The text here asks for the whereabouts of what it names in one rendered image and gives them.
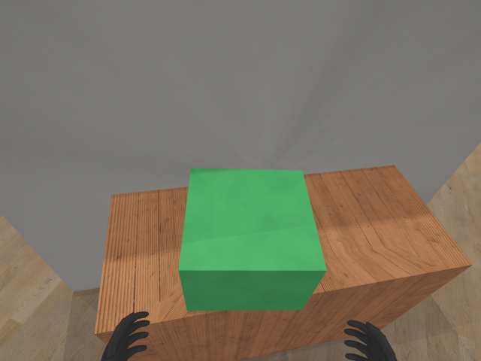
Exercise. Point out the right robot hand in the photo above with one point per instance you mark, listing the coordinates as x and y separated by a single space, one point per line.
377 347

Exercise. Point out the left robot hand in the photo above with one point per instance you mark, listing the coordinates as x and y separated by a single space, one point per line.
117 347

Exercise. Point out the pedestal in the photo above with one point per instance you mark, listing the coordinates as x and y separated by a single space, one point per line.
384 252

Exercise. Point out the carton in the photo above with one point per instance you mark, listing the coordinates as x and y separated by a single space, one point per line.
249 241

